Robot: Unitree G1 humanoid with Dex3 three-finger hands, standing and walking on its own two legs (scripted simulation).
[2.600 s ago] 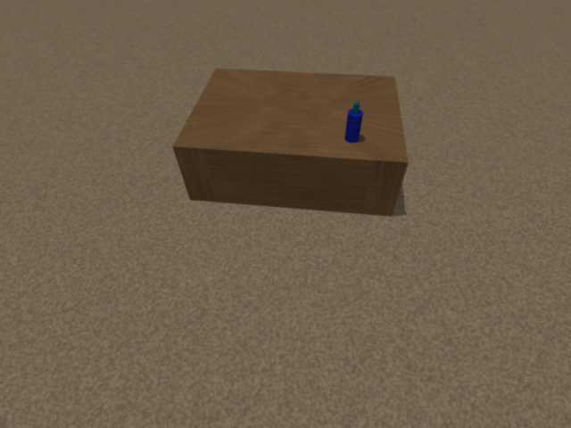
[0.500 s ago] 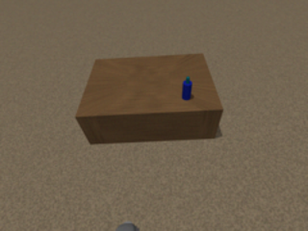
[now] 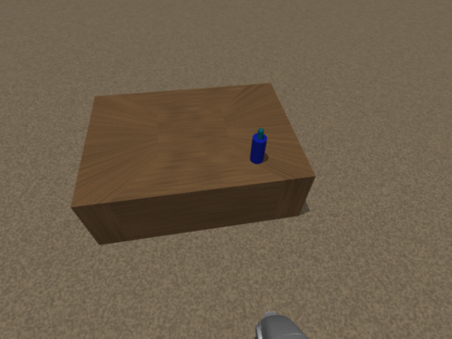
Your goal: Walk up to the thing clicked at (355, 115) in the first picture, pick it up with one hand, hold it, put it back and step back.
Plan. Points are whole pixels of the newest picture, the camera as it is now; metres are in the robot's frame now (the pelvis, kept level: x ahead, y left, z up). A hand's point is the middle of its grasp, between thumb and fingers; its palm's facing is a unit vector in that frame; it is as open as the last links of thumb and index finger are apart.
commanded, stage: walk up
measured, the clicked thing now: (258, 144) +0.89 -0.19 -0.36
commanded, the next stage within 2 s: none
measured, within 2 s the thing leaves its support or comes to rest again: neither
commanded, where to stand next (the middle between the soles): +0.26 +0.01 m, yaw +1 degrees
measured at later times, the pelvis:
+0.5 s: pelvis +0.15 +0.01 -0.01, yaw -1 degrees
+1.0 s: pelvis +0.20 +0.01 -0.01, yaw -1 degrees
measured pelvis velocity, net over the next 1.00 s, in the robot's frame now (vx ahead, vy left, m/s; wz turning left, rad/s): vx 0.20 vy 0.01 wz -0.01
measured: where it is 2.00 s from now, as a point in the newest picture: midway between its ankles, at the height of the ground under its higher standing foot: outside the picture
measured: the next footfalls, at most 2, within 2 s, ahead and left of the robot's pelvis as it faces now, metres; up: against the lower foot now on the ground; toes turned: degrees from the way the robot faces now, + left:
right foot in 0.12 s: +0.19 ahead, -0.12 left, +0.00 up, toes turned -3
left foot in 0.52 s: +0.30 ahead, +0.15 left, +0.00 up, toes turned +2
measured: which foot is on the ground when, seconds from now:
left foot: down 0.00-0.16, up 0.18-0.50, down 0.52-1.00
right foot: up 0.00-0.10, down 0.12-0.54, up 0.56-0.78, down 0.80-1.00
